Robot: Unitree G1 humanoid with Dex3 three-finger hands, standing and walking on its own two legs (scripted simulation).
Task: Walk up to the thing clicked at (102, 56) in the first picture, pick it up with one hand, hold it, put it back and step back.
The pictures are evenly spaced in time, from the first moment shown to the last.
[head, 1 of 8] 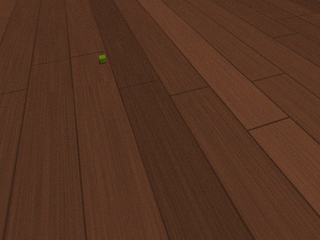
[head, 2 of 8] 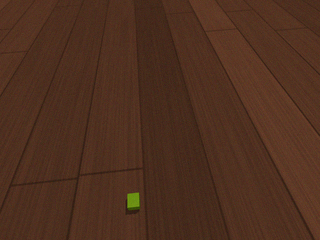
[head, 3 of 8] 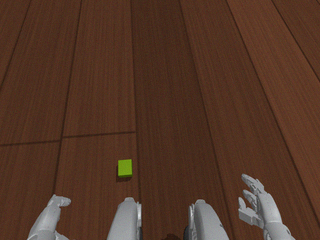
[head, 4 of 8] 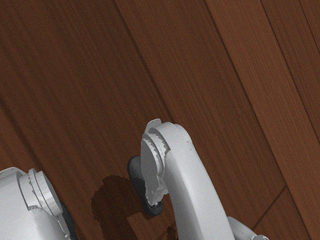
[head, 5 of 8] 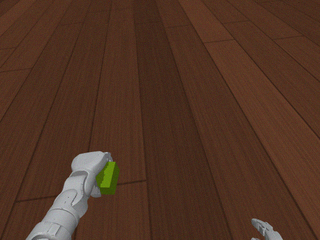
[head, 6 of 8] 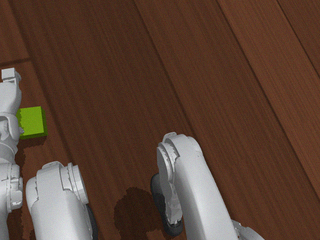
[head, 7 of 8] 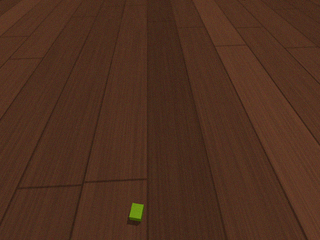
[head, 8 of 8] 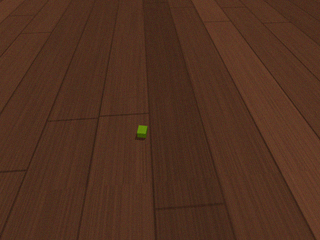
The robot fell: no
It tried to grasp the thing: yes
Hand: left
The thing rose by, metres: 0.68
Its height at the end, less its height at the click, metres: +0.00
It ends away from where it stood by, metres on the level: 0.01
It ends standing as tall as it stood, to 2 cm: yes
